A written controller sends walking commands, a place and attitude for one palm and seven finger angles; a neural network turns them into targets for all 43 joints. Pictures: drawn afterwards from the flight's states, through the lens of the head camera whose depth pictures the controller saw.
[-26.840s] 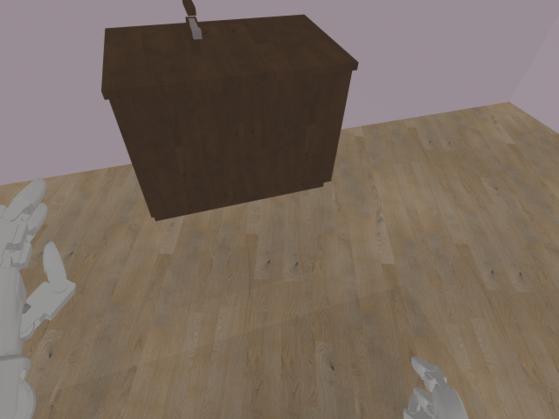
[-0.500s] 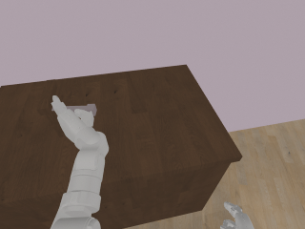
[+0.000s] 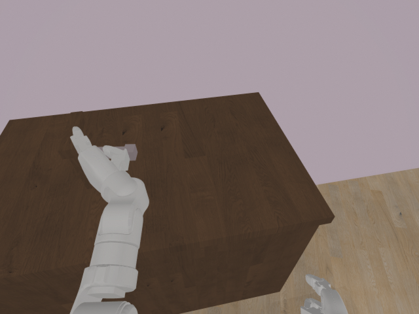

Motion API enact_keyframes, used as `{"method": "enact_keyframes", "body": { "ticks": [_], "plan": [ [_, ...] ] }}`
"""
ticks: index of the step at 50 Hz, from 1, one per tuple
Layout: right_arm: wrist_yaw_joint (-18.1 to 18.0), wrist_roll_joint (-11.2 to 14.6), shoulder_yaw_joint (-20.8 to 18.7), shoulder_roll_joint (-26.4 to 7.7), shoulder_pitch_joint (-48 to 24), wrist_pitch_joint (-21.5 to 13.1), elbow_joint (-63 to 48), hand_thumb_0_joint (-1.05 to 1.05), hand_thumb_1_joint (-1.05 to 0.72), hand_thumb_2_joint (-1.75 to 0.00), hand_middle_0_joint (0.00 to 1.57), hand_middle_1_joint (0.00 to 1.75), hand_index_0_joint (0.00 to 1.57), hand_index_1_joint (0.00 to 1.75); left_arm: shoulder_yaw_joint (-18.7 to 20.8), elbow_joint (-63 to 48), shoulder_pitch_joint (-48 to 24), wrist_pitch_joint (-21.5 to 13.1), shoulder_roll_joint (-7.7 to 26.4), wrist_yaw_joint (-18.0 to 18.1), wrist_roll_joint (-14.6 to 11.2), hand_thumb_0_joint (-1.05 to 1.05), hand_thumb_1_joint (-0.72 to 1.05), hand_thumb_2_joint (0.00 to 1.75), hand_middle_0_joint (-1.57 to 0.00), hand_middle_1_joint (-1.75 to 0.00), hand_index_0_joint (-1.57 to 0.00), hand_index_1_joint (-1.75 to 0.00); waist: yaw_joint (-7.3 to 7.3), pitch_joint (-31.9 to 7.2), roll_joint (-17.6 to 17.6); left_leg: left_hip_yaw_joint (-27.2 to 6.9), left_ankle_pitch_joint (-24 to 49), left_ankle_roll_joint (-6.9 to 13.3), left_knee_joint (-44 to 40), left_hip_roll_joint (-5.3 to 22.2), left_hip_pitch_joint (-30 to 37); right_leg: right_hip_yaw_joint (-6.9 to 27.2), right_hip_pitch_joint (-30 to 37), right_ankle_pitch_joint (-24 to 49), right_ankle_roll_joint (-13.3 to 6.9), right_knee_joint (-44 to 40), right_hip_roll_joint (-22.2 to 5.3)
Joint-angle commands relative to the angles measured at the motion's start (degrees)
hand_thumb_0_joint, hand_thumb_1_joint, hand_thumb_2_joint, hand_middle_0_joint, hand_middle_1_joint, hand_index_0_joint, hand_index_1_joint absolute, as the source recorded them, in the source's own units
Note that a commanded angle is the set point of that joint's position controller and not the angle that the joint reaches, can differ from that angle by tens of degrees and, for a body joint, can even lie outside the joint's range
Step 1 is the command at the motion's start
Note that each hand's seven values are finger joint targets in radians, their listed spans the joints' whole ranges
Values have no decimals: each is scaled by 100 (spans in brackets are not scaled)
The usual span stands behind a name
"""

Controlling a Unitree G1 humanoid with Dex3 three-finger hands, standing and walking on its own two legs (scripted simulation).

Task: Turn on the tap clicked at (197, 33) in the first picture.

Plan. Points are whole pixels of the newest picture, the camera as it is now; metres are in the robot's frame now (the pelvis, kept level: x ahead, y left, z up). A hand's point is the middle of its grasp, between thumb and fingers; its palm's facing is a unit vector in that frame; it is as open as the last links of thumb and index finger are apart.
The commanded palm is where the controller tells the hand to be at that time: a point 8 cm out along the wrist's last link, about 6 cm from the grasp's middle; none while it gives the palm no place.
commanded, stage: lift the hand up off the lever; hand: left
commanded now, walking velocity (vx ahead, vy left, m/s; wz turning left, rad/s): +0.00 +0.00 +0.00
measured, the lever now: (130, 152) +0.44 +0.25 +0.06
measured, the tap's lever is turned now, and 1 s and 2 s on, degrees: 80 80 80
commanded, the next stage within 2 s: draw the hand back beside the body in 0.22 s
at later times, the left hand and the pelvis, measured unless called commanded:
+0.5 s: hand (140, 156) +0.35 +0.18 +0.14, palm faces +0.41 -0.91 -0.07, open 7.8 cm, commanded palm +0.29 +0.23 +0.14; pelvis +0.00 +0.00 +0.00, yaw -2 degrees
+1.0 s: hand (100, 197) +0.25 +0.21 +0.14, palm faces +0.27 -0.93 -0.26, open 7.6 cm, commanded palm +0.21 +0.26 +0.15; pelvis -0.02 +0.01 +0.01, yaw -2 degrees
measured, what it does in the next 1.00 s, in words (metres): stands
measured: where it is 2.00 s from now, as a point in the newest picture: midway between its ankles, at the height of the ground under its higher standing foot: outside the picture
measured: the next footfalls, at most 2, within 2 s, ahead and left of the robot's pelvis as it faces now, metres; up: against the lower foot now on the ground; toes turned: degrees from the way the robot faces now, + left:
none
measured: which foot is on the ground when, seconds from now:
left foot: down 0.00-1.00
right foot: down 0.00-1.00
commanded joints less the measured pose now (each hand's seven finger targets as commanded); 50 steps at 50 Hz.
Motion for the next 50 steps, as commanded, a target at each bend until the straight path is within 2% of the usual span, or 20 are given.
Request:
{"method": "enact_keyframes", "body": {
  "ticks": [1, 5, 8, 13, 16, 17, 18, 19, 22, 23, 26, 27, 28, 30, 33, 37, 39, 42, 47, 50],
  "plan": [
    [-13, 51, -175, -655, -891, -273, -913, 0, -90, -90, 20, 30, 20, 30, -232, -1515, -1772, -248, 509, -24, 130, 0, 90, 90, -15, -15, -15, -15, 42, -1555, -356, 106, 2453, 75, -64, -57, 567, 107, 761, 2017, -43, -238, -152],
    [-73, 96, -131, -661, -1025, -272, -853, 0, -90, -90, 20, 30, 20, 30, -183, -1317, -2032, -140, 580, -76, 63, 0, 90, 90, -15, -15, -15, -15, -9, -1132, -574, 92, 1814, 146, -205, -76, 454, 148, 590, 1338, 1, -522, -164],
    [-100, 98, -144, -664, -1052, -304, -795, 0, -90, -90, 20, 30, 20, 30, 50, -1333, -2163, -201, 873, -40, 97, 0, 90, 90, -15, -15, -15, -15, 44, -1186, -392, 73, 1510, 155, -242, -100, 436, 213, 561, 990, 12, -608, -170],
    [-123, 88, -131, -639, -1045, -371, -718, 0, -90, -90, 20, 30, 20, 30, -18, -1289, -2637, -367, 894, -34, 215, 0, 90, 90, -15, -15, -15, -15, -35, -1244, -120, 81, 1183, 171, -245, -114, 434, 263, 461, 725, 13, -626, -190],
    [-125, 82, -132, -638, -994, -403, -720, 0, -90, -90, 20, 30, 20, 30, -174, -1088, -2577, -384, 695, -55, 191, 0, 90, 90, -15, -15, -15, -15, -70, -1238, -255, 76, 1221, 186, -214, -111, 399, 242, 431, 802, 22, -580, -195],
    [-223, 141, -101, -800, -666, -317, -805, 0, -90, -90, 20, 30, 20, 30, -1174, -1474, -2226, -501, 633, -978, 418, 0, 90, 90, -15, -15, -15, -15, -457, -1306, -489, 160, 1604, 318, -146, -129, 687, 426, 462, 1598, 5, -279, -149],
    [-300, 200, -132, -802, -605, -266, -960, 0, -90, -90, 20, 30, 20, 30, -611, -1572, -2045, -567, 1096, -1409, 273, 0, 90, 90, -15, -16, -15, -16, -291, -1523, -298, 168, 1826, 340, -178, -128, 734, 379, 644, 1907, -38, -240, -139],
    [-364, 232, -78, -776, -565, -211, -1052, 0, -90, -90, 20, 30, 20, 30, -633, -1796, -1822, -619, 1224, -1799, 175, 0, 90, 90, -15, -16, -15, -16, -241, -1633, -135, 196, 2096, 341, -182, -150, 853, 414, 824, 2328, -41, -139, -123],
    [-493, 368, 8, -794, -475, -123, -1289, 0, -90, -90, 20, 30, 20, 30, -215, -1855, -794, -642, 1745, -2924, -359, 0, 90, 90, -16, -17, -16, -17, -102, -1411, -455, 220, 2167, 352, -276, -147, 742, 432, 1068, 2749, 12, -186, -63],
    [-522, 405, 37, -777, -533, -100, -1354, 0, -90, -90, 20, 30, 20, 30, 318, -1761, -430, -571, 2002, -3048, -630, 0, 90, 90, -16, -17, -16, -17, 75, -1311, -406, 185, 2068, 321, -374, -149, 632, 387, 1156, 2579, 5, -272, -35],
    [-494, 453, 87, -674, -750, -173, -1624, 0, -90, -90, 20, 30, 20, 30, 594, -2434, 56, -412, 1937, -2852, -900, 0, 90, 90, -16, -18, -16, -18, 244, -1057, -587, 234, 1970, 300, -476, -141, 530, 360, 1178, 2283, 47, -420, -22],
    [-330, 316, 25, -800, -258, -208, -1501, 0, -90, -90, 20, 30, 20, 30, 594, -2179, 1077, -856, 2986, -3232, -557, 0, 90, 90, -16, -18, -16, -18, -23, -760, -597, 157, 1829, 340, -470, -45, 665, 475, 1049, 2369, 62, -356, -192],
    [-251, 345, 1, -814, -246, -217, -1569, 0, -90, -90, 20, 30, 20, 30, 956, -2287, 1286, -1112, 3203, -3375, -621, 0, 90, 90, -16, -19, -16, -19, 133, -898, -211, 175, 1830, 329, -536, -96, 594, 469, 1182, 2336, 27, -386, -203],
    [-198, 366, 15, -733, -310, -344, -1747, 0, -90, -90, 20, 30, 20, 30, 486, -3037, 930, -1537, 2967, -3586, -574, 0, 90, 90, -16, -19, -16, -19, -24, -773, 224, 239, 1739, 318, -571, -86, 786, 515, 1060, 2153, 19, -507, -192],
    [-201, 355, -3, -810, -330, -593, -1747, 0, -90, -90, 20, 30, 20, 30, 173, -3553, 507, -1902, 2895, -3670, -506, 0, 90, 90, -17, -20, -17, -20, -175, -554, 363, 183, 1550, 309, -666, -45, 1093, 504, 756, 1719, 1, -738, -130],
    [-236, 353, -11, -868, -319, -775, -1629, 0, -90, -90, 20, 30, 20, 30, -170, -3053, 705, -2102, 2598, -3680, -459, 0, 90, 90, -17, -21, -17, -21, -259, -225, -196, 147, 1076, 343, -800, -25, 1163, 487, 536, 1087, 29, -967, -67],
    [-249, 352, -6, -866, -339, -783, -1593, 0, -90, -90, 20, 30, 20, 30, -253, -2991, 815, -2210, 2508, -3695, -426, 0, 90, 90, -17, -22, -17, -22, -248, -153, -29, 134, 871, 339, -881, -43, 1176, 473, 496, 802, 13, -1018, -64],
    [-229, 335, -12, -895, -369, -760, -1586, 0, -90, -90, 20, 30, 20, 30, 68, -2920, 1307, -2304, 2727, -3704, -438, 0, 90, 90, -18, -23, -18, -23, -129, -235, -257, 80, 821, 339, -950, -60, 1040, 466, 713, 756, 2, -1019, -77],
    [-198, 317, 24, -826, -445, -664, -1688, 0, -90, -90, 20, 30, 20, 30, 453, -3123, 1904, -2351, 2902, -3766, -507, 0, 90, 90, -18, -24, -18, -24, -35, -168, -185, 53, 818, 324, -944, -52, 874, 479, 821, 753, -13, -1033, -100],
    [-181, 306, 45, -779, -452, -673, -1783, 0, -90, -90, 20, 30, 20, 30, 510, -3550, 2039, -2380, 2934, -3784, -490, 0, 90, 90, -18, -25, -18, -25, -17, -229, 306, 40, 854, 291, -922, -66, 877, 488, 860, 822, -41, -988, -112]
  ]
}}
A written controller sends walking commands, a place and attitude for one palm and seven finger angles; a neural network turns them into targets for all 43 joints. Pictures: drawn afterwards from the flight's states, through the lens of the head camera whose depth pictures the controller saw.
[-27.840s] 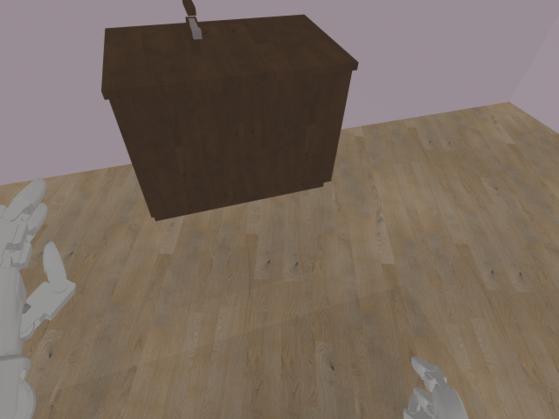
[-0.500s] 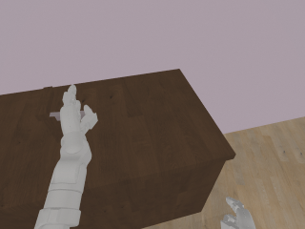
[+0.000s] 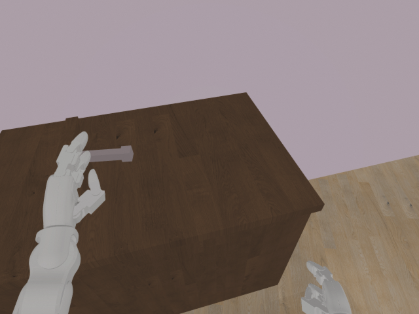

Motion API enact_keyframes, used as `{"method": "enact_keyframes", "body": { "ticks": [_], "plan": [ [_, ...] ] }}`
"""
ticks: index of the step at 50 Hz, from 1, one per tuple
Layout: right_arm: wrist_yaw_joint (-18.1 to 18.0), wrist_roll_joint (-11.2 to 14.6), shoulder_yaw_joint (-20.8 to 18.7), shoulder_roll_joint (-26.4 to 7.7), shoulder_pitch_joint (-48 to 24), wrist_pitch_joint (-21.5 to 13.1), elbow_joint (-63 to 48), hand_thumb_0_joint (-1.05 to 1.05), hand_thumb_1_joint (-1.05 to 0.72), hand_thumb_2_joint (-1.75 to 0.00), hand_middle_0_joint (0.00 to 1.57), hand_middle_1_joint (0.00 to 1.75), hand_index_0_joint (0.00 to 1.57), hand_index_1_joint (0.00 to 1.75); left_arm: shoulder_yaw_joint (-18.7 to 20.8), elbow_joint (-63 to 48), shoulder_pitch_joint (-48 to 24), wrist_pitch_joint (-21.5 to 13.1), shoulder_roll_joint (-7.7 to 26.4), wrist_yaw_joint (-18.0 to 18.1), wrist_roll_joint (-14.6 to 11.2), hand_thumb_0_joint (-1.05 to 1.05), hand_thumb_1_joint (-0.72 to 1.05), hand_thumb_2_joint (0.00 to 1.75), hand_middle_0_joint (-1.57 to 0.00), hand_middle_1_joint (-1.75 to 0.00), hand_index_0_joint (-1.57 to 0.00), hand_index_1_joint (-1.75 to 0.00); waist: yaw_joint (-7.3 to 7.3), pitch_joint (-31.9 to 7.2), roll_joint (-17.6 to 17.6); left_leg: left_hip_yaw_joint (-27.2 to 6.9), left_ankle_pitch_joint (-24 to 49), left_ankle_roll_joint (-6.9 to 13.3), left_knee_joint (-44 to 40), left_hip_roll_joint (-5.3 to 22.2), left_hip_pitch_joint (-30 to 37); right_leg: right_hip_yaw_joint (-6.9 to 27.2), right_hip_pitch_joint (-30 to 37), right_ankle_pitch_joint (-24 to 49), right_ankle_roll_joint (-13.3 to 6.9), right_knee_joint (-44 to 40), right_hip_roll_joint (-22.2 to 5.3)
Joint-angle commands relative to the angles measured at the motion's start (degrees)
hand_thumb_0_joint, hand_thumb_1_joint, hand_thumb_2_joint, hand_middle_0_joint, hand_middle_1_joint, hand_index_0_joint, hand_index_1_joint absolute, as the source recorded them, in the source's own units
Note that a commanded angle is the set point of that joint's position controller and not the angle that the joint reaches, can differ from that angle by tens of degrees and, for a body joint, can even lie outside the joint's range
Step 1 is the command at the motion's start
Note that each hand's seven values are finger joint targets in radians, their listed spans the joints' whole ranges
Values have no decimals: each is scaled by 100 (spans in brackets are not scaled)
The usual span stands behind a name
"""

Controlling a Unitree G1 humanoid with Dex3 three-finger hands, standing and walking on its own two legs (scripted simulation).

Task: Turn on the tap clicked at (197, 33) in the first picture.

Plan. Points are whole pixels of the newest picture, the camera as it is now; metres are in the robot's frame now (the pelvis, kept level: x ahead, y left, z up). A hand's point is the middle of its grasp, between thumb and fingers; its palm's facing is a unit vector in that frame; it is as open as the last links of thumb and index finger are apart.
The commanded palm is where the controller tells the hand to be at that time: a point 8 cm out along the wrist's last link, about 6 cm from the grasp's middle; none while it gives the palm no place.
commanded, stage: draw the hand back beside the body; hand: left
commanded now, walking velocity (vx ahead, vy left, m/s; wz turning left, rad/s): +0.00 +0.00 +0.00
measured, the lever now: (126, 153) +0.45 +0.25 +0.05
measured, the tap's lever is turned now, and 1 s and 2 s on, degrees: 80 80 80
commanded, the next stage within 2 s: step back with the hand held close in 0.80 s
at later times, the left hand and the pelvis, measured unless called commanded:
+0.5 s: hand (62, 220) +0.21 +0.25 +0.15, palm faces +0.42 -0.85 -0.32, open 7.4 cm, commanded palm +0.16 +0.29 +0.16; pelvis +0.01 +0.00 +0.00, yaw +1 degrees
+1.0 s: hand (56, 215) +0.20 +0.25 +0.16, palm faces +0.43 -0.83 -0.35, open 7.4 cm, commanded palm +0.16 +0.28 +0.17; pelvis +0.00 +0.00 +0.00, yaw +1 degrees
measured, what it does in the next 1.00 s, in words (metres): stands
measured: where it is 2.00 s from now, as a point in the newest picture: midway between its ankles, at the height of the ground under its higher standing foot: outside the picture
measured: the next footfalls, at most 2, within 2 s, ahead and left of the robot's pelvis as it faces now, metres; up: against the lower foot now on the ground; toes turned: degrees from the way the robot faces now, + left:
none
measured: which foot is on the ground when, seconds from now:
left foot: down 0.00-1.00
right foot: down 0.00-1.00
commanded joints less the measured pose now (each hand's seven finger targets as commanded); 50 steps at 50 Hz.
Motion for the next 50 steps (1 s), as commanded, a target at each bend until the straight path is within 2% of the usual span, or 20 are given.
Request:
{"method": "enact_keyframes", "body": {
  "ticks": [1, 5, 7, 8, 12, 15, 26, 27, 29, 32, 37, 39, 42, 43, 45, 46, 47, 48, 49, 50],
  "plan": [
    [-17, 11, -216, -654, -791, -320, -998, 0, -90, -90, 20, 30, 20, 30, 789, -1629, -751, -422, 1097, 76, -38, 0, 90, 90, -19, -26, -19, -26, 136, -674, 117, -272, 471, 165, -309, -28, -79, 202, 55, 330, -126, -349, -112],
    [-27, 10, -209, -652, -826, -356, -1035, 0, -90, -90, 20, 30, 20, 30, 653, -1944, -734, -416, 970, 55, -29, 0, 90, 90, -19, -27, -19, -27, 82, -605, 131, -277, 375, 166, -298, -14, -36, 208, -73, 220, -117, -375, -104],
    [-31, -3, -212, -681, -836, -385, -1037, 0, -90, -90, 20, 30, 20, 30, 617, -1998, -612, -407, 931, 59, -33, 0, 90, 90, -19, -27, -19, -27, 79, -585, -67, -317, 361, 175, -303, 0, -21, 192, -107, 207, -114, -362, -89],
    [-36, 0, -203, -687, -854, -395, -1026, 0, -90, -90, 20, 30, 20, 30, 627, -2058, -592, -405, 927, 60, -20, 0, 90, 90, -19, -28, -19, -28, 71, -552, 94, -330, 330, 166, -335, -15, -35, 202, -110, 170, -123, -371, -91],
    [-40, -28, -219, -702, -840, -427, -1017, 0, -90, -90, 20, 30, 20, 30, 704, -2252, -112, -407, 925, 79, -28, 0, 90, 90, -20, -29, -20, -29, 121, -624, -141, -343, 517, 179, -257, -2, -45, 182, -32, 326, -125, -305, -94],
    [-46, -40, -234, -706, -834, -462, -1026, 0, -90, -90, 20, 30, 20, 30, 868, -2555, 64, -434, 1062, 104, -3, 0, 90, 90, -20, -30, -20, -30, 147, -717, 98, -344, 619, 172, -208, -15, -22, 199, 25, 421, -133, -264, -112],
    [-45, -58, -273, -705, -780, -550, -1049, 0, -90, -90, 20, 30, 20, 30, 1204, -2998, 1204, -392, 1133, 125, -39, 0, 90, 90, -20, -30, -20, -30, 203, -510, 9, -347, 747, 173, -48, 21, -198, 181, -71, 539, -120, -187, -138],
    [-48, -54, -272, -704, -782, -555, -1031, 0, -90, -90, 20, 30, 20, 30, 1136, -2980, 1148, -384, 1084, 116, -40, 0, 90, 90, -20, -30, -20, -30, 172, -483, -82, -340, 713, 187, -36, 20, -200, 195, -123, 516, -111, -201, -140],
    [-64, -46, -274, -712, -784, -580, -1000, 0, -90, -90, 20, 30, 20, 30, 1075, -3044, 883, -406, 1067, 128, 2, 0, 90, 90, -20, -30, -20, -30, 126, -461, 171, -316, 644, 181, -20, 9, -165, 211, -199, 436, -120, -221, -137],
    [-97, -52, -287, -724, -776, -616, -999, 0, -90, -90, 20, 30, 20, 30, 1105, -2906, 891, -393, 1091, 145, -10, 0, 90, 90, -20, -30, -20, -30, 149, -487, -120, -329, 627, 208, -20, 8, -151, 193, -186, 425, -99, -207, -144],
    [-102, -62, -271, -707, -797, -637, -983, 0, -90, -90, 20, 30, 20, 30, 1136, -2904, 989, -405, 1108, 155, -11, 0, 90, 90, -20, -30, -20, -30, 192, -550, -84, -338, 679, 214, -16, -12, -156, 183, -115, 466, -102, -182, -152],
    [-92, -56, -259, -692, -802, -621, -994, 0, -90, -90, 20, 30, 20, 30, 1125, -2973, 975, -407, 1094, 145, -10, 0, 90, 90, -20, -30, -20, -30, 181, -554, 108, -337, 664, 201, -37, -19, -170, 193, -96, 445, -111, -181, -153],
    [-91, -63, -272, -699, -787, -634, -1003, 0, -90, -90, 20, 30, 20, 30, 1197, -2964, 1067, -407, 1151, 145, -22, 0, 90, 90, -20, -30, -20, -30, 203, -570, -64, -329, 717, 210, -7, -9, -164, 187, -85, 524, -102, -180, -158],
    [-89, -59, -264, -703, -808, -628, -1002, 0, -90, -90, 20, 30, 20, 30, 1223, -3018, 1028, -401, 1175, 138, -20, 0, 90, 90, -20, -30, -20, -30, 193, -529, 111, -340, 702, 197, -26, -17, -191, 203, -86, 486, -113, -187, -156],
    [-86, -53, -260, -690, -787, -632, -1003, 0, -90, -90, 20, 30, 20, 30, 1172, -2974, 1043, -408, 1114, 139, -17, 0, 90, 90, -20, -30, -20, -30, 185, -484, 64, -340, 673, 188, -23, -3, -206, 181, -125, 457, -107, -185, -155],
    [-85, -55, -267, -694, -812, -656, -1051, 0, -90, -90, 20, 30, 20, 30, 1303, -3318, 833, -446, 1302, 158, -31, 0, 90, 90, -20, -30, -20, -30, 212, -602, 72, -342, 682, 200, -2, -8, -158, 203, -70, 490, -107, -183, -164],
    [-114, 32, -206, -727, -706, -559, -1300, 0, -90, -90, 20, 30, 20, 30, 2120, -3653, 117, -678, 2032, 193, -154, 0, 90, 90, -20, -30, -20, -30, 72, -182, 111, -311, 374, 272, 197, 117, -447, 888, -763, 1061, -75, -414, -446],
    [-136, -3, -184, -662, -677, -496, -1187, 0, -90, -90, 20, 30, 20, 30, 2080, -3430, 148, -757, 1976, 159, -122, 0, 90, 90, -20, -30, -20, -30, 40, -202, 50, -438, 216, 257, 218, 94, -533, 910, -756, 1137, -88, -392, -573],
    [-136, -22, -193, -655, -592, -442, -1109, 0, -90, -90, 20, 30, 20, 30, 1656, -2835, 886, -719, 1361, 93, -105, 0, 90, 90, -20, -30, -20, -30, 4, -250, -309, -434, 374, 257, 303, 140, -526, 841, -832, 1297, -53, -320, -604],
    [-123, -22, -228, -692, -529, -401, -1203, 0, -90, -90, 20, 30, 20, 30, 1421, -2641, 1244, -672, 1078, 30, -80, 0, 90, 90, -20, -30, -20, -30, -7, -457, -448, -404, 574, 252, 354, 188, -486, 773, -812, 1453, -12, -208, -623]
  ]
}}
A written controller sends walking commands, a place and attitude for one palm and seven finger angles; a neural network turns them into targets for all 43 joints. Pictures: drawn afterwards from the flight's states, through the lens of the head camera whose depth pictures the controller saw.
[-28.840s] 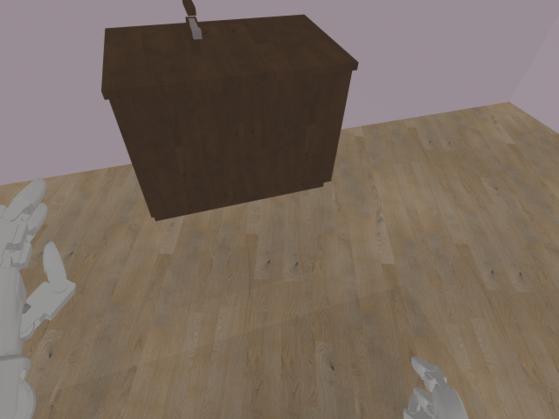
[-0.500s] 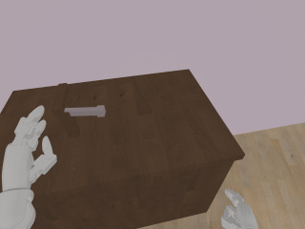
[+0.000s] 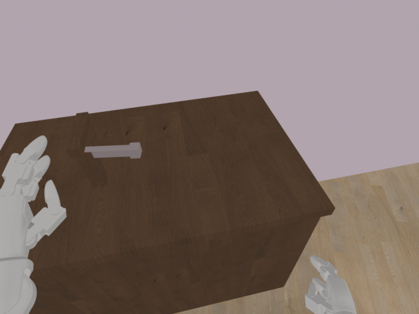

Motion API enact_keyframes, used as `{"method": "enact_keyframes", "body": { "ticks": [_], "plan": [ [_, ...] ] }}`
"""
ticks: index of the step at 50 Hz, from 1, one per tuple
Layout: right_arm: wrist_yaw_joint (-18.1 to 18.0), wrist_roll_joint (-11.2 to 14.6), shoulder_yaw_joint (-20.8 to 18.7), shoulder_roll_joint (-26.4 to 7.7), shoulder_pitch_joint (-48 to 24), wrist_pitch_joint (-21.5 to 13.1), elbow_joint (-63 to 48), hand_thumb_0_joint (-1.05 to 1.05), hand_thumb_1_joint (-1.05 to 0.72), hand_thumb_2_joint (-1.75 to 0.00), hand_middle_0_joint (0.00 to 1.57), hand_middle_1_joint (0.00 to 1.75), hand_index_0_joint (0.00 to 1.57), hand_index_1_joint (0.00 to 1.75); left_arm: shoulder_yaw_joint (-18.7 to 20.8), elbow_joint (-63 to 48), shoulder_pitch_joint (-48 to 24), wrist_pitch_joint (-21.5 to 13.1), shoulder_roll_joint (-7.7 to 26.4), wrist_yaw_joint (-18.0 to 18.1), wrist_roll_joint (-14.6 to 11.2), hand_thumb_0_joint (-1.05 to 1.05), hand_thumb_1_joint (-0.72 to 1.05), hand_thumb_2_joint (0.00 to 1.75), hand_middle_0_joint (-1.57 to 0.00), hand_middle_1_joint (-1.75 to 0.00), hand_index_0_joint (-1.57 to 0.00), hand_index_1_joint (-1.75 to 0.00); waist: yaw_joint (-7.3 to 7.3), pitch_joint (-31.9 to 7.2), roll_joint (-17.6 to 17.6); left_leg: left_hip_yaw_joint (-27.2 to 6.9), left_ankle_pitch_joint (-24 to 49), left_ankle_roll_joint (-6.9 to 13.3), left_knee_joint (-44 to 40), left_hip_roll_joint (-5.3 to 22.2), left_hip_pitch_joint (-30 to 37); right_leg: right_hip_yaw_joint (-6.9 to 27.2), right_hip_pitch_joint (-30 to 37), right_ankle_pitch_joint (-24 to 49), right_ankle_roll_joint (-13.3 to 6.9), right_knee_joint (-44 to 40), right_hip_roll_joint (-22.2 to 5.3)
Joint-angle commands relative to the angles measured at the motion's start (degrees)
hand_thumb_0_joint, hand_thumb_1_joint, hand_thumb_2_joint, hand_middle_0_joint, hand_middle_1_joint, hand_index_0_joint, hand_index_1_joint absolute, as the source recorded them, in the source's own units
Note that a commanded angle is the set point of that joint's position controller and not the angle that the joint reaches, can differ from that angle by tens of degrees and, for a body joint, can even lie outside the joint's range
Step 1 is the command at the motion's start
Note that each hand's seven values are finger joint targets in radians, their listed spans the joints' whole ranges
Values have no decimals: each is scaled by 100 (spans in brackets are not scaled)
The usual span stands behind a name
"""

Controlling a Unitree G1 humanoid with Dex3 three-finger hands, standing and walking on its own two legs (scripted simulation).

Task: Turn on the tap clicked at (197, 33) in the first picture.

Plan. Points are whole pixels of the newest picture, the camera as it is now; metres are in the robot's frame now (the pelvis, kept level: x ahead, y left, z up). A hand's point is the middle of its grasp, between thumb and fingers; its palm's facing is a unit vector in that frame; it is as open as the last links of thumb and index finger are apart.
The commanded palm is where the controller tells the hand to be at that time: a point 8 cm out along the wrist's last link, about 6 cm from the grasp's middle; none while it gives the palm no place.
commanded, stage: step back with the hand held close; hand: left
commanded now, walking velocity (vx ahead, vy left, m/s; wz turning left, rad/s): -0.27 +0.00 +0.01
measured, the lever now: (135, 150) +0.45 +0.25 +0.05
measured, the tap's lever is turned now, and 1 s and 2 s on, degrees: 80 80 80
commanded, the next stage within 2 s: stop stepping back and stand still in 1.34 s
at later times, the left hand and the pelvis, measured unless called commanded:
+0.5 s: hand (34, 254) +0.14 +0.26 +0.15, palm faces +0.39 -0.81 -0.44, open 7.4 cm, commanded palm +0.10 +0.30 +0.17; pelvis -0.07 +0.02 -0.01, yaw -1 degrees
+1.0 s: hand (10, 291) +0.10 +0.26 +0.16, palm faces +0.42 -0.82 -0.38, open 7.4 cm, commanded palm +0.03 +0.31 +0.17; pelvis -0.11 +0.02 -0.03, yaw +3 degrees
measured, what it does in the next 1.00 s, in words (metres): shifts its weight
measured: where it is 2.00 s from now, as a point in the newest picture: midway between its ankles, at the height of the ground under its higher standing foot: outside the picture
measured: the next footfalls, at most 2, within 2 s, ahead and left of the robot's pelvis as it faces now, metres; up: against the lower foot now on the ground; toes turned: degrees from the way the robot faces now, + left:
right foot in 1.22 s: -0.11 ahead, -0.12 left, +0.00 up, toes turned +1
left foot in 1.50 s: -0.21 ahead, +0.12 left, +0.00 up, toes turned +4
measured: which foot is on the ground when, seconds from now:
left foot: down 0.00-1.00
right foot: down 0.00-0.98, up 1.00-1.00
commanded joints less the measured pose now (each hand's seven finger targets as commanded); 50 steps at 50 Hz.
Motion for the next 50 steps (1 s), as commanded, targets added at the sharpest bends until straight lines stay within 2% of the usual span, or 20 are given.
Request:
{"method": "enact_keyframes", "body": {
  "ticks": [1, 4, 7, 9, 13, 18, 20, 26, 27, 33, 36, 38, 40, 42, 43, 44, 46, 47, 49, 50],
  "plan": [
    [-53, 33, -252, -608, -574, -157, -1089, 0, -90, -90, 20, 30, 20, 30, 597, -795, -88, -513, 761, 1, -2, 0, 90, 90, -20, -30, -20, -30, -202, -620, -597, -259, 1095, 278, -52, 172, -90, 790, -517, 1896, 26, -301, -681],
    [-67, 42, -291, -667, -543, -65, -1239, 0, -90, -90, 20, 30, 20, 30, 585, -1080, 213, -533, 780, -1, 17, 0, 90, 90, -20, -30, -20, -30, -177, -1111, -314, -273, 1788, 275, -126, 292, -63, 628, -353, 2079, 90, 45, -639],
    [-97, 59, -321, -681, -545, 1, -1384, 0, -90, -90, 20, 30, 20, 30, 767, -1463, 331, -550, 995, 64, 33, 0, 90, 90, -20, -30, -20, -30, -166, -1167, -373, -326, 1877, 273, -121, 338, -230, 602, -437, 1904, 111, 160, -609],
    [-129, 46, -311, -672, -578, 31, -1423, 0, -90, -90, 20, 30, 20, 30, 928, -1712, 295, -595, 1164, 122, 55, 0, 90, 90, -20, -30, -20, -30, -154, -1123, -124, -414, 1799, 291, -243, 373, -436, 555, -460, 1552, 115, 276, -544],
    [-154, 52, -355, -690, -547, 7, -1460, 0, -90, -90, 20, 30, 20, 30, 1096, -1980, 358, -659, 1330, 204, 80, 0, 90, 90, -20, -30, -20, -30, -173, -1036, 13, -547, 1103, 300, -315, 413, -815, 628, -583, 1056, 94, 349, -514],
    [-158, 71, -381, -724, -405, -128, -1423, 0, -90, -90, 20, 30, 20, 30, 991, -1864, 455, -740, 1141, 264, 131, 0, 90, 90, -20, -30, -20, -30, -240, -826, 116, -683, -490, 346, -461, 427, -1446, 690, -725, 177, 78, 363, -463],
    [-163, 75, -381, -725, -330, -173, -1410, 0, -90, -90, 20, 30, 20, 30, 906, -1740, 400, -758, 1036, 290, 155, 0, 90, 90, -20, -30, -20, -30, -259, -656, -131, -714, -1168, 376, -443, 416, -1764, 727, -850, -415, 99, 253, -456],
    [-168, 49, -364, -738, -209, -299, -1262, 0, -90, -90, 20, 30, 20, 30, 843, -1919, 109, -794, 1093, 409, 221, 0, 90, 90, -20, -30, -20, -30, -348, -582, -403, -704, -1509, 339, 270, 280, -1510, 990, -1783, -1433, -71, -107, -748],
    [-172, 35, -350, -719, -198, -311, -1239, 0, -90, -90, 20, 30, 20, 30, 897, -1965, 73, -797, 1147, 435, 227, 0, 90, 90, -20, -30, -20, -30, -350, -634, -464, -737, -1523, 346, 295, 277, -1545, 996, -1766, -1446, -78, -69, -763],
    [-179, 39, -360, -783, -295, -349, -1288, 0, -90, -90, 20, 30, 20, 30, 1139, -2065, 267, -818, 1227, 486, 283, 0, 90, 90, -20, -30, -20, -30, -325, -724, 585, -1370, -2317, 548, -905, 737, -2725, 535, -525, -845, 134, 1115, -176],
    [-144, 53, -383, -701, -289, -347, -1317, 0, -90, -90, 20, 30, 20, 30, 1085, -1981, 427, -850, 1069, 417, 302, 0, 90, 90, -20, -30, -20, -30, -295, -775, 425, -1294, -2170, 585, -780, 812, -2876, 499, -276, -309, 160, 1427, -91],
    [-137, 19, -383, -680, -263, -344, -1289, 0, -90, -90, 20, 30, 20, 30, 1175, -1991, 382, -853, 1203, 393, 294, 0, 90, 90, -20, -30, -20, -30, -333, -665, 60, -1025, -2017, 520, -350, 570, -2819, 804, -568, -240, 84, 1030, -292],
    [-104, -13, -369, -654, -209, -339, -1241, 0, -90, -90, 20, 30, 20, 30, 1054, -2011, 249, -873, 1108, 388, 277, 0, 90, 90, -20, -30, -20, -30, -367, -485, -393, -772, -2267, 432, 282, 320, -2746, 1352, -1154, -994, -75, 397, -650],
    [-51, 0, -371, -569, -49, -310, -1018, 0, -90, -90, 20, 30, 20, 30, 923, -2030, 78, -822, 1123, 456, 246, 0, 90, 90, -20, -30, -20, -30, -414, -514, -1203, -362, -1763, 178, 1963, -108, -1759, 2257, -2433, -1910, -571, -628, -1533],
    [-7, -35, -368, -540, 19, -289, -902, 0, -90, -90, 20, 30, 20, 30, 979, -2197, 0, -780, 1245, 482, 235, 0, 90, 90, -20, -30, -20, -30, -455, -826, -1288, -264, -1193, 95, 2409, -194, -1319, 2327, -2412, -1188, -800, -682, -1848],
    [32, -25, -321, -455, -14, -272, -896, 0, -90, -90, 20, 30, 20, 30, 873, -2200, 17, -745, 1149, 465, 212, 0, 90, 90, -20, -30, -20, -30, -496, -1006, -1462, -292, -910, 112, 2480, -186, -1073, 2063, -2288, -516, -785, -506, -1902],
    [30, -10, -326, -518, -136, -264, -974, 0, -90, -90, 20, 30, 20, 30, 1009, -2329, 19, -756, 1285, 453, 188, 0, 90, 90, -20, -30, -20, -30, -492, -816, -1199, -537, -1055, 217, 1451, -28, -1064, 1642, -2254, -387, -543, -91, -1612],
    [0, -29, -328, -579, -193, -250, -1012, 0, -90, -90, 20, 30, 20, 30, 1048, -2310, 85, -781, 1272, 453, 200, 0, 90, 90, -20, -30, -20, -30, -478, -645, -764, -820, -1267, 350, 669, 145, -1290, 1376, -2257, -712, -328, 266, -1208],
    [-75, -24, -378, -669, -294, -286, -1118, 0, -90, -90, 20, 30, 20, 30, 1170, -2403, 219, -890, 1206, 485, 236, 0, 90, 90, -20, -30, -20, -30, -431, -807, 1168, -2006, -1259, 818, -864, 1326, -2164, 497, -1581, -667, 153, 2333, -118],
    [-74, -61, -430, -613, -241, -373, -1114, 0, -90, -90, 20, 30, 20, 30, 1294, -2392, 171, -929, 1235, 478, 260, 0, 90, 90, -20, -30, -20, -30, -448, -960, 1474, -2334, -2013, 1000, -1546, 1760, -2856, 594, -1051, -1310, 236, 3705, 145]
  ]
}}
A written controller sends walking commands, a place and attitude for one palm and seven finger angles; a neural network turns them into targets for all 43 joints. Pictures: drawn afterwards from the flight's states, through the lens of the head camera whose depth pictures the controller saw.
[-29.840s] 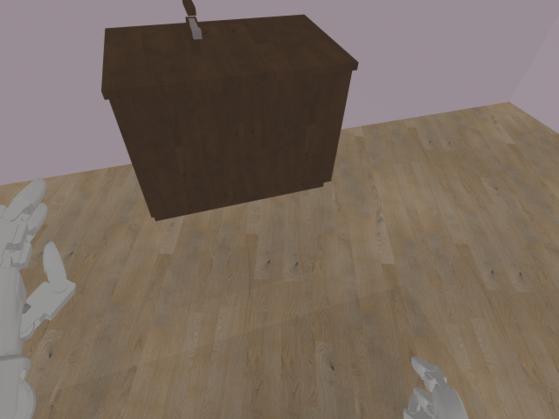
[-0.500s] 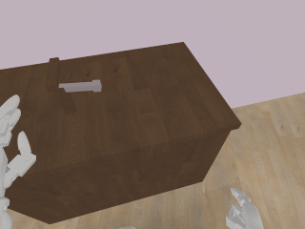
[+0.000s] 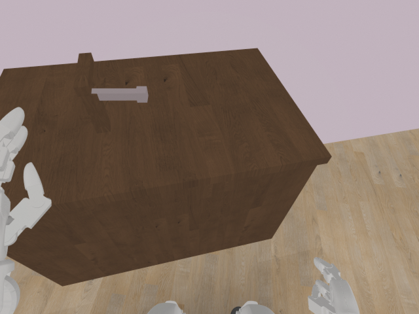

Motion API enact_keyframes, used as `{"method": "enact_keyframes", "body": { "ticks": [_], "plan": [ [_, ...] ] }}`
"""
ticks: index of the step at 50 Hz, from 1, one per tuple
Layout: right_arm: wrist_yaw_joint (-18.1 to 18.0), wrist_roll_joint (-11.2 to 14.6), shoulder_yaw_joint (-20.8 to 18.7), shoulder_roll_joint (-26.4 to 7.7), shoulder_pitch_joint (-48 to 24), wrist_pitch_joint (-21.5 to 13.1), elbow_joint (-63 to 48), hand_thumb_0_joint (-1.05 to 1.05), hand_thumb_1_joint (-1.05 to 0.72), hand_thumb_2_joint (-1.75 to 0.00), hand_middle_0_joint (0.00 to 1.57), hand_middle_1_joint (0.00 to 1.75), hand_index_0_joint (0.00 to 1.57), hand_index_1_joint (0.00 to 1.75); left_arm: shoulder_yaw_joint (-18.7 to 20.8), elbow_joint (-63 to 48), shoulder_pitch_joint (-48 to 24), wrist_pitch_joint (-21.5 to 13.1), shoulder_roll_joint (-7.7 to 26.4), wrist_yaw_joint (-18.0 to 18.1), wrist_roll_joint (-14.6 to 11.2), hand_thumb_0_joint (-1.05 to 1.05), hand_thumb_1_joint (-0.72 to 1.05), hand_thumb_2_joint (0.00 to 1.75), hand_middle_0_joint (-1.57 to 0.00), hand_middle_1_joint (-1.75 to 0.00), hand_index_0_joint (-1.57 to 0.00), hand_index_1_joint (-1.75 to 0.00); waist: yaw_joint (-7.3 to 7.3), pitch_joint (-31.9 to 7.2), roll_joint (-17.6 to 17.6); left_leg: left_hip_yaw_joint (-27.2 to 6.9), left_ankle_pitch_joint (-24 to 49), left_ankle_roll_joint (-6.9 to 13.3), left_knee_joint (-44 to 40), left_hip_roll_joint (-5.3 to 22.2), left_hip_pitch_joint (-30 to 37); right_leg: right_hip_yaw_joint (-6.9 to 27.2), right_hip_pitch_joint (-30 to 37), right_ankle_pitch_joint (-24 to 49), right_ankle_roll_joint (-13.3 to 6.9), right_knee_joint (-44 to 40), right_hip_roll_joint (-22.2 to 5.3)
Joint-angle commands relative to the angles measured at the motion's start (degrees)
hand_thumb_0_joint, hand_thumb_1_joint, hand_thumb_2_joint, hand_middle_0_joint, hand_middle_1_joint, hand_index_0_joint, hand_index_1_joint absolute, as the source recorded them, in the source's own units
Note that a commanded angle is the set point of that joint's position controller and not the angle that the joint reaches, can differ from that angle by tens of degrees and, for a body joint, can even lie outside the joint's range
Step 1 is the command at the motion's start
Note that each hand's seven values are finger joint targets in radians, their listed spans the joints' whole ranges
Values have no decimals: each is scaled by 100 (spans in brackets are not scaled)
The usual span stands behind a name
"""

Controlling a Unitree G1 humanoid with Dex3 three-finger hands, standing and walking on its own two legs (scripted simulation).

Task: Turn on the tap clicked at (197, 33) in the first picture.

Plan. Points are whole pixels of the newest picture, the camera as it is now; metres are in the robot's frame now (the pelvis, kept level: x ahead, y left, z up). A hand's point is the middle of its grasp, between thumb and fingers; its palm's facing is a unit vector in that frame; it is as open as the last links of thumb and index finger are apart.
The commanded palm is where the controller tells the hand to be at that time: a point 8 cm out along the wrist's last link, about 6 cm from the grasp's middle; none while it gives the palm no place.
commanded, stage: step back with the hand held close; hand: left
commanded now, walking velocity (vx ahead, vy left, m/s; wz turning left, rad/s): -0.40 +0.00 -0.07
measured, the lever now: (142, 94) +0.57 +0.20 +0.08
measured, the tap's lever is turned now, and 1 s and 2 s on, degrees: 80 80 80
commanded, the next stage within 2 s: stop stepping back and stand still in 0.34 s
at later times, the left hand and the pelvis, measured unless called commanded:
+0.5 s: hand (39, 270) +0.14 +0.20 +0.18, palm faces +0.27 -0.86 -0.43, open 7.4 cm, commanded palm +0.08 +0.26 +0.20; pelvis -0.09 -0.02 +0.02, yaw -2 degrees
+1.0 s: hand out of the picture +0.04 +0.21 +0.19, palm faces +0.38 -0.85 -0.37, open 7.4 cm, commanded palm -0.02 +0.25 +0.20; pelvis -0.19 -0.03 +0.01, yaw -3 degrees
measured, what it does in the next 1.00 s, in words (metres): walks backwards: right foot, then left foot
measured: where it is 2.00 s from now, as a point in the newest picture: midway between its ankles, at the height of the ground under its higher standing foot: outside the picture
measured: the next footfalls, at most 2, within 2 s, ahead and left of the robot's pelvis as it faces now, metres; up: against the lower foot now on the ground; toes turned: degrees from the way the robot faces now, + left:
right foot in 0.22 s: -0.01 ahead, -0.14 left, +0.00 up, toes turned -2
left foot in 0.50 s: -0.09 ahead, +0.11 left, +0.00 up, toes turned +1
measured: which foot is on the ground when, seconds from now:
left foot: down 0.00-0.22, up 0.24-0.48, down 0.50-1.00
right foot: up 0.00-0.20, down 0.22-0.92, up 0.94-1.00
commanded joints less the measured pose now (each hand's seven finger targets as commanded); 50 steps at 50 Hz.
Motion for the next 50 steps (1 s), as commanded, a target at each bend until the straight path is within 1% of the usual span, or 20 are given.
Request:
{"method": "enact_keyframes", "body": {
  "ticks": [1, 5, 9, 10, 12, 15, 20, 23, 24, 26, 28, 33, 34, 37, 43, 44, 45, 46, 48, 50],
  "plan": [
    [-74, 3, -419, -596, -297, -473, -850, 0, -90, -90, 20, 30, 20, 30, 1039, -1047, -175, -480, 1014, 132, -13, 0, 90, 90, -20, -30, -20, -30, -17, -932, 1688, -2117, -2088, 885, -2935, 2098, -975, 459, 1040, -1579, 76, 2909, 373],
    [22, 9, -375, -557, -223, -674, -633, 0, -90, -90, 20, 30, 20, 30, 626, -910, -212, -374, 640, 38, -142, 0, 90, 90, -20, -30, -20, -30, 79, -1140, 1195, -1252, 1181, 637, -1885, 1666, 1320, 294, 146, -1777, 45, 1043, 154],
    [49, -20, -237, -581, -435, -684, -622, 0, -90, -90, 20, 30, 20, 30, 372, -1027, -444, -320, 596, -79, -65, 0, 90, 90, -20, -30, -20, -30, 195, -1189, 1306, -918, 1088, 268, -1363, 1332, 1350, 228, 1221, -168, 5, -1506, 185],
    [47, -5, -221, -556, -482, -665, -674, 0, -90, -90, 20, 30, 20, 30, 441, -1068, -475, -344, 720, -109, -41, 0, 90, 90, -20, -30, -20, -30, 211, -1094, 687, -559, 623, 83, -912, 1039, 1252, 316, 1234, 602, -77, -2036, -20],
    [0, 143, -357, -430, -325, -599, -790, 0, -90, -90, 20, 30, 20, 30, 521, -967, -348, -356, 915, -103, -140, 0, 90, 90, -20, -30, -20, -30, 132, -1368, -1665, 226, -1058, -321, 1162, -44, 480, 1765, 1124, 2142, -862, -2037, -1632],
    [-9, 54, -137, -150, -507, -371, -839, 0, -90, -90, 20, 30, 20, 30, 817, -862, 359, -300, 997, -78, -101, 0, 90, 90, -20, -30, -20, -30, 60, -1379, -657, -303, -1484, -286, 2107, 118, -649, 1405, 2064, 4298, -1071, -1220, -1686],
    [-144, 52, -186, -248, -421, -177, -928, 0, -90, -90, 20, 30, 20, 30, 895, -778, 413, -377, 933, 29, -95, 0, 90, 90, -20, -30, -20, -30, -17, -1426, -742, 36, -1076, -208, 90, 134, 137, 1161, 2257, 4103, -796, -1064, -1424],
    [-190, 118, -363, -538, -179, -220, -988, 0, -90, -90, 20, 30, 20, 30, 919, -1089, 489, -419, 1072, 67, -159, 0, 90, 90, -20, -30, -20, -30, -79, -1626, -170, -100, 1141, -16, -1772, 487, 1418, 802, 1947, 2783, -332, -462, -982],
    [-178, 166, -416, -753, -161, -276, -1126, 0, -90, -90, 20, 30, 20, 30, 878, -1236, 537, -416, 1010, 48, -194, 0, 90, 90, -20, -30, -20, -30, 12, -1677, 897, -865, 2591, 304, -1903, 1250, 1938, 442, 1283, 1217, -16, 41, -363],
    [-115, 198, -466, -712, -116, -451, -1158, 0, -90, -90, 20, 30, 20, 30, 898, -1083, 727, -315, 997, 34, -186, 0, 90, 90, -20, -30, -20, -30, 30, -1482, 1470, -1113, 3875, 598, -1663, 1678, 2619, 145, -65, -1521, 88, 879, 206],
    [-85, 111, -395, -603, -86, -615, -970, 0, -90, -90, 20, 30, 20, 30, 908, -1721, -163, -276, 1177, 16, -153, 0, 90, 90, -20, -30, -20, -30, -85, -1192, 1935, -1124, 2895, 687, -1785, 1536, 2037, 326, 58, -1631, 79, 1342, 40],
    [-31, 185, -293, -776, -352, -571, -872, 0, -90, -90, 20, 30, 20, 30, 550, -570, -160, -3, 830, -6, -38, 0, 90, 90, -20, -30, -20, -30, -9, -390, 778, -564, -2319, 315, -1821, 823, -168, -28, 2093, -818, 18, -964, 171],
    [-40, 160, -290, -739, -429, -503, -843, 0, -90, -90, 20, 30, 20, 30, 436, -503, -364, -31, 746, -43, -2, 0, 90, 90, -20, -30, -20, -30, -19, -296, 311, -260, -2355, 211, -1240, 490, -202, 242, 1879, -1169, -154, -1501, -5],
    [-54, 113, -303, -541, -304, -409, -554, 0, -90, -90, 20, 30, 20, 30, 408, -462, -700, 77, 892, -54, -50, 0, 90, 90, -20, -30, -20, -30, -67, -420, -1587, 182, -1377, 3, 2345, -188, 276, 2901, 284, -3765, -1045, -3068, -1595],
    [-182, 75, -88, -479, -355, -421, -535, 0, -90, -90, 20, 30, 20, 30, 484, -626, -701, 182, 975, 61, -80, 0, 90, 90, -20, -30, -20, -30, -156, -613, -259, 392, -1313, 204, -554, 110, 1748, 1077, -210, -3070, -742, -1942, -1001],
    [-207, 41, -75, -571, -321, -439, -582, 0, -90, -90, 20, 30, 20, 30, 513, -742, -775, 142, 981, 79, -82, 0, 90, 90, -20, -30, -20, -30, -161, -546, 473, 35, -1828, 332, -1512, 190, 1718, 925, -85, -2995, -618, -1175, -592],
    [-198, 13, -144, -791, -250, -469, -646, 0, -90, -90, 20, 30, 20, 30, 517, -914, -829, 95, 896, 95, -99, 0, 90, 90, -20, -30, -20, -30, -157, -452, 1874, -1652, -2967, 739, -2590, 1095, 1698, 320, -371, -2421, -308, 528, 204],
    [-177, 77, -197, -719, -249, -515, -731, 0, -90, -90, 20, 30, 20, 30, 653, -960, -928, 108, 1012, 80, 19, 0, 90, 90, -20, -30, -20, -30, -89, -597, 2224, -2088, -2795, 1146, -3032, 1811, 1177, -185, -284, -1814, -16, 2458, 556],
    [-48, 146, -238, -579, -137, -556, -611, 0, -90, -90, 20, 30, 20, 30, 808, -553, -897, 84, 1143, 13, -2, 0, 90, 90, -20, -30, -20, -30, -109, -326, 1480, -2383, -3215, 1251, -3134, 1863, 520, 371, -625, -1378, -4, 3604, 151],
    [12, 164, -144, -503, -374, -583, -429, 0, -90, -90, 20, 30, 20, 30, 499, 154, -458, 152, 729, -9, -32, 0, 90, 90, -20, -30, -20, -30, -20, 262, 872, -1762, -2625, 1041, -2887, 1682, 216, 325, -412, -1234, -85, 2279, -216]
  ]
}}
